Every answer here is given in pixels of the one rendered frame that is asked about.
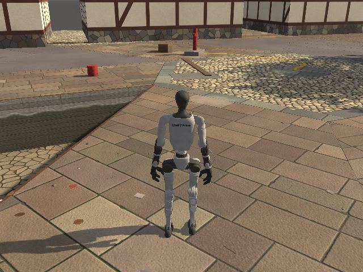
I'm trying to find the robot right upper arm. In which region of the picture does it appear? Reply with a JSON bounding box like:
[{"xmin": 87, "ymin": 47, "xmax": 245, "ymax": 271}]
[{"xmin": 194, "ymin": 115, "xmax": 206, "ymax": 148}]

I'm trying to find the robot right foot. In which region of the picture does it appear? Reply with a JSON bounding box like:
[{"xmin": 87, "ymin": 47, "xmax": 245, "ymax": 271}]
[{"xmin": 188, "ymin": 219, "xmax": 196, "ymax": 235}]

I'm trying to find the right robot hand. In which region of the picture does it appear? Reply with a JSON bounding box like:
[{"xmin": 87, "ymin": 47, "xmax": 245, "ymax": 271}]
[{"xmin": 199, "ymin": 168, "xmax": 212, "ymax": 185}]

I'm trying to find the right robot forearm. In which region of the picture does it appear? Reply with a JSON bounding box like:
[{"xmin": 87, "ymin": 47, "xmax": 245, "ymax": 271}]
[{"xmin": 201, "ymin": 140, "xmax": 212, "ymax": 169}]

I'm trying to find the robot left shin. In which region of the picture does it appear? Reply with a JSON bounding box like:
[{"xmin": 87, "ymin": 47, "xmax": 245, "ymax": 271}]
[{"xmin": 164, "ymin": 191, "xmax": 173, "ymax": 230}]

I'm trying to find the left robot forearm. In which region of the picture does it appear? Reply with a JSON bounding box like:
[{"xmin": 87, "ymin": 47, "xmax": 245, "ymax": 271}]
[{"xmin": 151, "ymin": 139, "xmax": 162, "ymax": 167}]

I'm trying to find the robot left upper arm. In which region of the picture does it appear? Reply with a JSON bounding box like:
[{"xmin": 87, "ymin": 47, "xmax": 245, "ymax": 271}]
[{"xmin": 157, "ymin": 114, "xmax": 170, "ymax": 147}]

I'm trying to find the left robot hand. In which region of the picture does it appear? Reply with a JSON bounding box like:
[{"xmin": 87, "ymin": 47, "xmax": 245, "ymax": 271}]
[{"xmin": 150, "ymin": 166, "xmax": 164, "ymax": 182}]

